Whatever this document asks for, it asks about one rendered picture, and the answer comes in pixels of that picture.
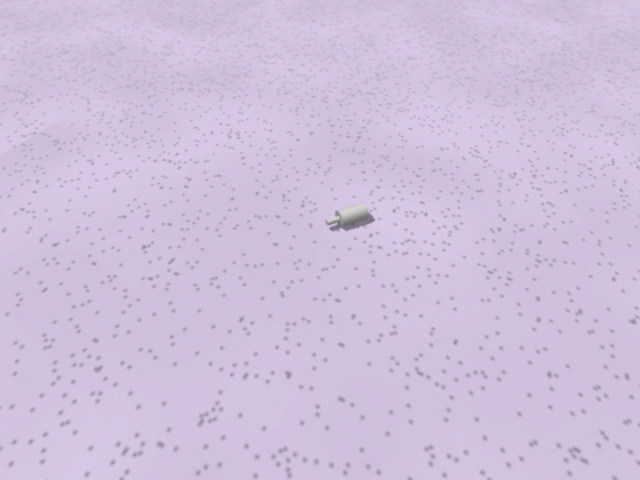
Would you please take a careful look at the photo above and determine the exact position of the bottle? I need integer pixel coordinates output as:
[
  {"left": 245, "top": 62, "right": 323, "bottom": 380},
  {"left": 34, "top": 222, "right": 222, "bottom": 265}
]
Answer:
[{"left": 325, "top": 202, "right": 369, "bottom": 227}]

